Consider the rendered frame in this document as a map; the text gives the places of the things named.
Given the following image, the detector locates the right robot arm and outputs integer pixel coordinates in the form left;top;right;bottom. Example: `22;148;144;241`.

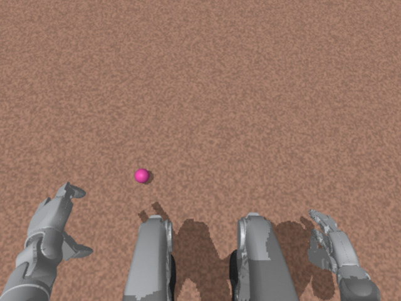
336;265;380;301

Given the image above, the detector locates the left robot arm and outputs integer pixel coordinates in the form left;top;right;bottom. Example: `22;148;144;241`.
0;228;64;301

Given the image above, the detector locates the right robot hand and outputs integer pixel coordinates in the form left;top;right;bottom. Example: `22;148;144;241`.
307;209;360;274

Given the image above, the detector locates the ball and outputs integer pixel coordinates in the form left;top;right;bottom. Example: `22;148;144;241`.
135;169;150;183

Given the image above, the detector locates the left robot hand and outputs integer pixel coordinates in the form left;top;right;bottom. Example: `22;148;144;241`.
27;182;93;261

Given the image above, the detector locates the right robot foot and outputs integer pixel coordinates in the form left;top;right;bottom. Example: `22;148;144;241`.
229;250;250;301

